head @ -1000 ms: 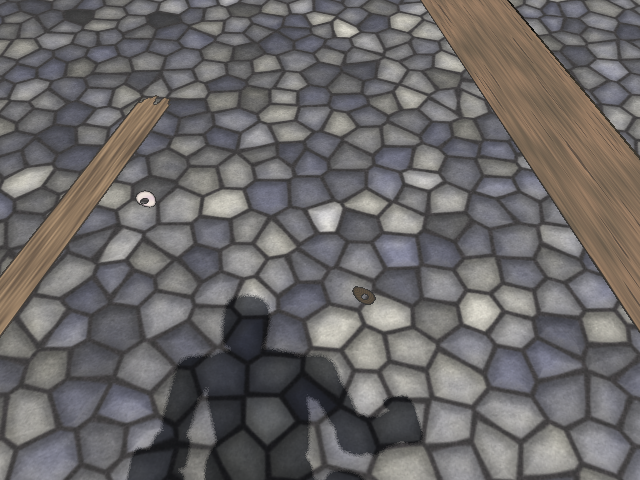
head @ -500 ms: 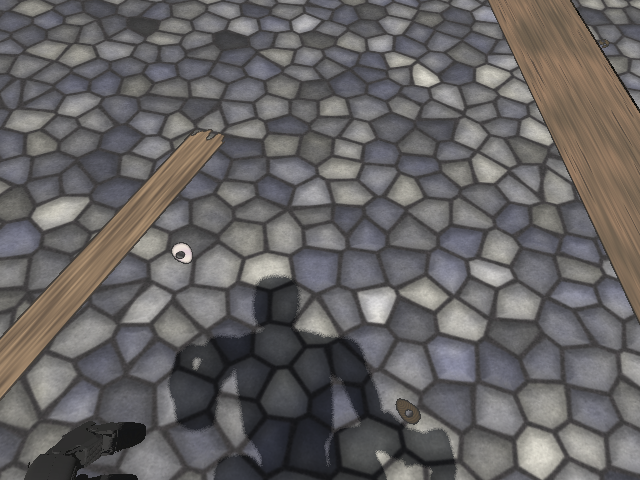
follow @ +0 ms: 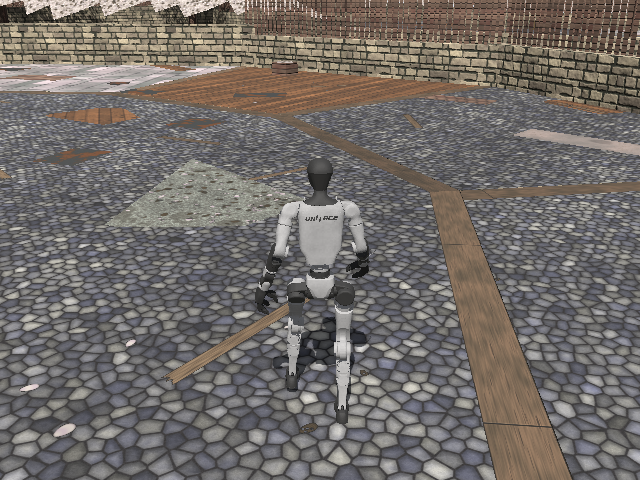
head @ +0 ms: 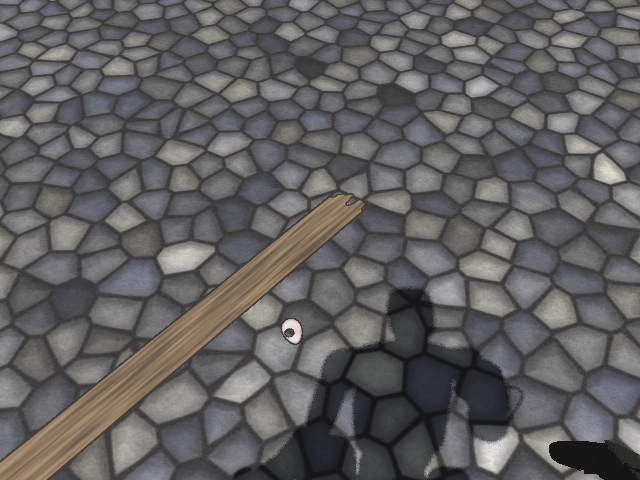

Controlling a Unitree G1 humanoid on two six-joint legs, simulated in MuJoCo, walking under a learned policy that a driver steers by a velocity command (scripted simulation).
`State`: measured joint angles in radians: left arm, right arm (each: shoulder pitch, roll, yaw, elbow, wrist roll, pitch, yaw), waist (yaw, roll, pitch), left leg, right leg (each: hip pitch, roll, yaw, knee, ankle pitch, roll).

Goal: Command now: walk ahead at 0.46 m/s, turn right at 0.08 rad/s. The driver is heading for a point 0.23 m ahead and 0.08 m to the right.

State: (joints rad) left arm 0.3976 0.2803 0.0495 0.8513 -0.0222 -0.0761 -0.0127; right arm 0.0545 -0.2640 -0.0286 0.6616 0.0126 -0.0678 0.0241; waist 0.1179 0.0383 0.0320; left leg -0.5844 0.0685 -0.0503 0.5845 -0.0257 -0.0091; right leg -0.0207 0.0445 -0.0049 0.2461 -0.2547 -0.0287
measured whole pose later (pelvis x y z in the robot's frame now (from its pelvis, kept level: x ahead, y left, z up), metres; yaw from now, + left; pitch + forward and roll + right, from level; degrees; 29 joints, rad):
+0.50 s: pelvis +0.16 +0.03 -0.01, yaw -3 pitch -1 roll +2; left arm 0.18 0.26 0.03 0.82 0.02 0.03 0.03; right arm 0.17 -0.24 -0.02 0.88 -0.02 -0.03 0.02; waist -0.02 -0.01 0.02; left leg -0.24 -0.04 0.04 0.46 -0.21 0.03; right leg -0.29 -0.05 0.04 0.52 -0.23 0.03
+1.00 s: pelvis +0.19 +0.02 -0.01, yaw -3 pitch -2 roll +0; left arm 0.16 0.25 0.02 0.99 0.00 0.01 0.03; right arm 0.15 -0.25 -0.02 1.04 0.00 0.01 -0.03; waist 0.00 -0.01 0.04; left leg -0.16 0.00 0.02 0.47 -0.28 0.00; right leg -0.19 -0.02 0.02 0.48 -0.26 0.02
